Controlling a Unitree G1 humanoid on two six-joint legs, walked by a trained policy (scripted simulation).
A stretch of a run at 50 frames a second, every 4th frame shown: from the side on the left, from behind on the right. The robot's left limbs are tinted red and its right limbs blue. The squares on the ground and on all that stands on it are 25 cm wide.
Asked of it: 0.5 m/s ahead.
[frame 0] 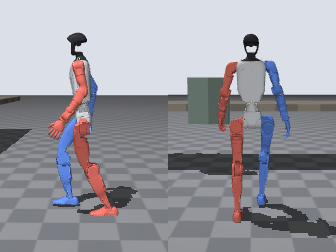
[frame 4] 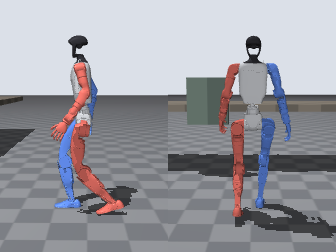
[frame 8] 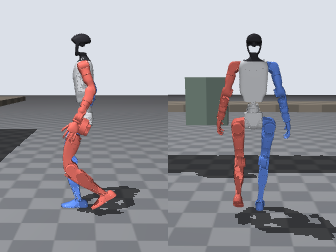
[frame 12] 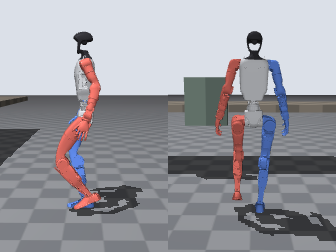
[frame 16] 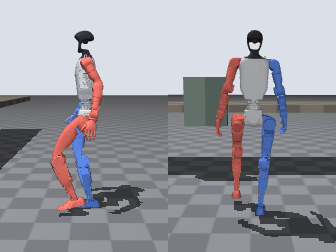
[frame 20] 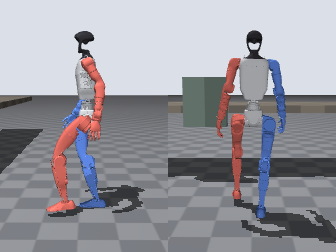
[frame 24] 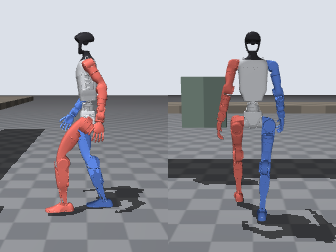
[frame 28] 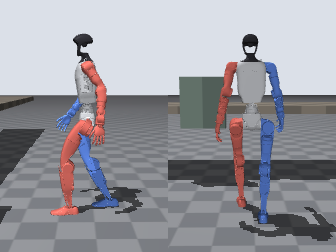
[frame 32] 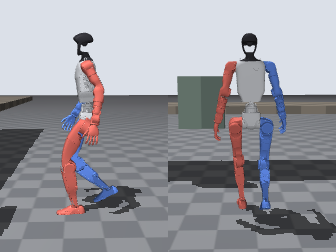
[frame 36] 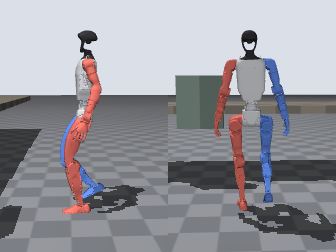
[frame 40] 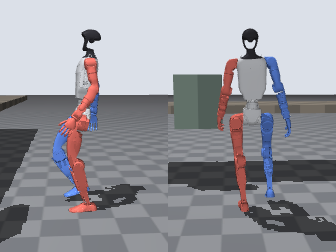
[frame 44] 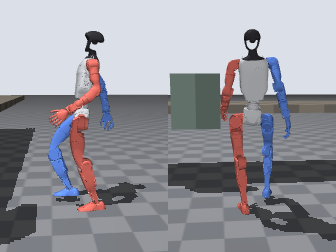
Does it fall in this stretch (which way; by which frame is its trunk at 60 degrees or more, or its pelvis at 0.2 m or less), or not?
no
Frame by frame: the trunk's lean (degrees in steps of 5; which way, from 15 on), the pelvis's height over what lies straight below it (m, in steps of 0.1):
0: 5, 0.8
4: 5, 0.7
8: 5, 0.8
12: 0, 0.8
16: 0, 0.8
20: 0, 0.8
24: 5, 0.8
28: 5, 0.8
32: 5, 0.8
36: 5, 0.8
40: 10, 0.8
44: 10, 0.8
